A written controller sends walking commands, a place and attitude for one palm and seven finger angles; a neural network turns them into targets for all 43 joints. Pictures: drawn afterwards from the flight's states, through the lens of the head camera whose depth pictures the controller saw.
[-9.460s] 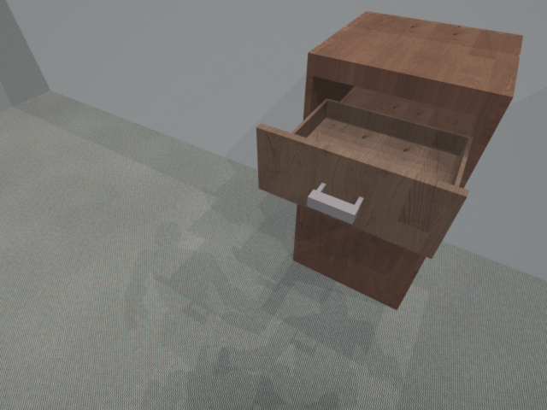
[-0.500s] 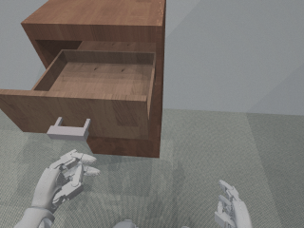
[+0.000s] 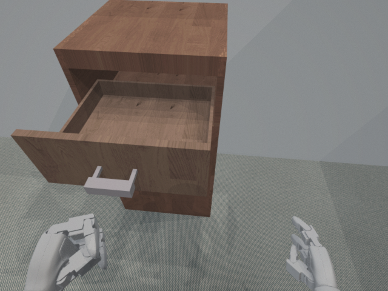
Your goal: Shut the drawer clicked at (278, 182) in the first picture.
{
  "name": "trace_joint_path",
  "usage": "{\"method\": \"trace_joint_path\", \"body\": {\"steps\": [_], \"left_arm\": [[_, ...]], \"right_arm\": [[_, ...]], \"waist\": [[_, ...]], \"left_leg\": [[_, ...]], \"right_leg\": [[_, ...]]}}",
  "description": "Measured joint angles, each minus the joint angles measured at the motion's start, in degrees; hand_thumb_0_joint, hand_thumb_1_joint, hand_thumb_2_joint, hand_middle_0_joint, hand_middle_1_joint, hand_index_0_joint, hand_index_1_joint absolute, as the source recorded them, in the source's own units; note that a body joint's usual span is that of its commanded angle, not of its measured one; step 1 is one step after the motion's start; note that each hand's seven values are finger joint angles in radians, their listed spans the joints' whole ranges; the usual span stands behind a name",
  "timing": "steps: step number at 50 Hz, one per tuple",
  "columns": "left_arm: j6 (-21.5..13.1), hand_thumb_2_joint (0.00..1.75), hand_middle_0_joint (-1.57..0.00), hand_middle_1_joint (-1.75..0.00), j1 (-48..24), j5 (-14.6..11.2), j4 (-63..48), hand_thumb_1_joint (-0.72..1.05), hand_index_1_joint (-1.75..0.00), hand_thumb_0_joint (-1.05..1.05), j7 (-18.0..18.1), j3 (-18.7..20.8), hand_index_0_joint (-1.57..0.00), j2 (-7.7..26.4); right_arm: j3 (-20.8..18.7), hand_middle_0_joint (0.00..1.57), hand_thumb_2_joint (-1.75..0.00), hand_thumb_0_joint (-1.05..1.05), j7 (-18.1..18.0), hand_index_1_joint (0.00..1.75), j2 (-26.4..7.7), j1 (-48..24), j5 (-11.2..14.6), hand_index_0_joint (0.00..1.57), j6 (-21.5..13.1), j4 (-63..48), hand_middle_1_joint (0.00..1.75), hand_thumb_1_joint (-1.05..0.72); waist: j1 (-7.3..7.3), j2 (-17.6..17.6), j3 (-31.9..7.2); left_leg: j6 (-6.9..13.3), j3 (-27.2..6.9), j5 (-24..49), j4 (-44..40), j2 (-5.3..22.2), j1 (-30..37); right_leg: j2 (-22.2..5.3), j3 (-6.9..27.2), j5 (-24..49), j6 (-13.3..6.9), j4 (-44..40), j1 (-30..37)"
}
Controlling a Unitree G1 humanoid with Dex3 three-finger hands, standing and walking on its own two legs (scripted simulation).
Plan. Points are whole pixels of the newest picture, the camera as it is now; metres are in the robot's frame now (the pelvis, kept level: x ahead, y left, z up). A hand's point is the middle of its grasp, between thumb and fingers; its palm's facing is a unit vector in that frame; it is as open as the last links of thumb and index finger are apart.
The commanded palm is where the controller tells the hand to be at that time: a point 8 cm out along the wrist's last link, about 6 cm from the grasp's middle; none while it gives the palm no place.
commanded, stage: raise the hand and make a fist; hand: left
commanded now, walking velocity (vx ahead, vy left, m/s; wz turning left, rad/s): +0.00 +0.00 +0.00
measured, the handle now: (113, 179) +0.34 +0.22 +0.03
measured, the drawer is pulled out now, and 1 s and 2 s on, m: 0.28 0.28 0.28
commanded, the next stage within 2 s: bring the fist close to the handle in 0.68 s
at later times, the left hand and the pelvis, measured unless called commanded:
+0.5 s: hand (90, 252) +0.15 +0.17 +0.12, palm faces +0.02 -1.00 -0.10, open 3.3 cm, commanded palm +0.10 +0.23 +0.13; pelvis -0.01 +0.00 +0.01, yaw +0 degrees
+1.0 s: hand (93, 245) +0.17 +0.18 +0.11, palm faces +0.07 -0.99 -0.09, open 3.3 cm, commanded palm +0.13 +0.23 +0.11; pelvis +0.00 -0.03 +0.02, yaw +0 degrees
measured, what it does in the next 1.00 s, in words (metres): stands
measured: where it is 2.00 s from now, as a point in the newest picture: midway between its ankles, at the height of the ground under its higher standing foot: outside the picture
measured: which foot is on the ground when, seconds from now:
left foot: down 0.00-1.00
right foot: down 0.00-1.00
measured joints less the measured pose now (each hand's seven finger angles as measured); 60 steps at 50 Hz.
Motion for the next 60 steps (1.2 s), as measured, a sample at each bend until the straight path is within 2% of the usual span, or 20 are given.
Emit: {"method": "trace_joint_path", "body": {"steps": [7, 13, 24, 28, 34, 43, 51, 60], "left_arm": [[5.9, 0.90, -1.35, -1.55, 1.4, 1.4, -5.8, 0.89, -1.54, 0.02, 0.9, -2.3, -1.35, 0.4], [8.1, 0.90, -1.38, -1.58, 2.6, 1.2, -9.6, 0.89, -1.58, 0.02, 1.9, -1.2, -1.39, 0.9], [10.9, 0.90, -1.40, -1.60, -0.7, -0.1, -6.3, 0.89, -1.59, 0.02, 0.9, 0.8, -1.40, 2.0], [10.4, 0.90, -1.40, -1.60, -0.5, -0.6, -5.3, 0.89, -1.59, 0.02, 1.1, 2.5, -1.40, 2.9], [8.5, 0.90, -1.40, -1.60, -1.0, -2.7, -2.7, 0.89, -1.60, 0.02, -0.1, 5.6, -1.40, 3.5], [7.6, 0.90, -1.40, -1.60, -2.9, -3.5, 1.2, 0.89, -1.60, 0.02, -2.8, 6.0, -1.40, 3.2], [5.5, 0.90, -1.40, -1.60, -5.7, -3.5, 7.6, 0.89, -1.60, 0.02, -4.2, 7.1, -1.40, 2.3], [1.4, 0.90, -1.40, -1.60, -8.4, -3.4, 12.0, 0.89, -1.60, 0.02, -5.9, 6.9, -1.40, 1.8]], "right_arm": [[2.7, 0.21, -0.90, 0.01, 0.5, 0.30, 2.1, -0.7, -0.1, 0.20, 0.9, -1.8, 0.30, -0.90], [3.9, 0.21, -0.90, 0.01, 0.6, 0.30, 2.4, 0.4, 0.2, 0.20, 1.7, -1.4, 0.30, -0.90], [3.6, 0.21, -0.90, 0.01, -0.9, 0.30, 0.4, 2.4, 1.1, 0.20, 0.3, 0.8, 0.30, -0.90], [2.7, 0.21, -0.90, 0.01, -1.1, 0.30, -0.1, 3.1, 1.1, 0.20, -0.4, 1.5, 0.30, -0.90], [2.0, 0.21, -0.90, 0.01, -1.6, 0.30, -1.0, 3.2, 1.3, 0.20, -1.7, 2.6, 0.30, -0.90], [1.8, 0.21, -0.90, 0.01, -2.2, 0.30, -1.3, 2.3, 1.2, 0.20, -3.9, 3.6, 0.30, -0.90], [1.6, 0.21, -0.90, 0.01, -2.1, 0.30, -1.0, 1.2, 0.6, 0.20, -3.3, 4.5, 0.30, -0.90], [1.1, 0.21, -0.90, 0.01, -1.6, 0.30, -1.3, 1.1, -0.1, 0.20, -2.2, 5.2, 0.30, -0.90]], "waist": [[1.08, 0.6, 0.0], [1.63, 1.0, 0.4], [0.65, 0.9, 1.5], [0.18, 0.6, 1.3], [0.17, 1.2, 1.3], [0.65, 1.7, 1.5], [0.63, 1.0, 2.0], [-0.11, 0.5, 2.1]], "left_leg": [[0.5, 0.3, 0.5, -1.7, -0.5, 2.8], [0.5, 0.2, 1.1, -3.0, -0.5, 4.8], [-0.2, 0.1, 2.7, -5.5, 0.0, 6.7], [-0.7, 0.1, 2.9, -6.2, 0.4, 7.2], [-1.4, -0.2, 2.9, -6.6, 1.1, 7.8], [-2.1, -0.7, 3.2, -7.5, 1.5, 8.3], [-2.4, -0.8, 3.2, -7.5, 1.6, 7.1], [-2.0, -0.6, 2.7, -6.0, 1.1, 4.5]], "right_leg": [[-0.3, 0.3, 0.7, 0.6, -1.8, 2.8], [-0.2, 0.2, 1.4, 0.7, -3.4, 4.9], [0.5, 0.1, 2.8, -0.1, -5.6, 6.6], [0.9, 0.2, 3.0, -0.6, -6.2, 7.0], [1.6, -0.1, 3.0, -1.2, -6.8, 7.7], [2.2, -0.4, 3.1, -1.8, -7.8, 8.2], [2.3, -0.6, 2.8, -2.1, -7.4, 7.0], [1.7, -0.4, 2.1, -1.7, -5.5, 4.1]]}}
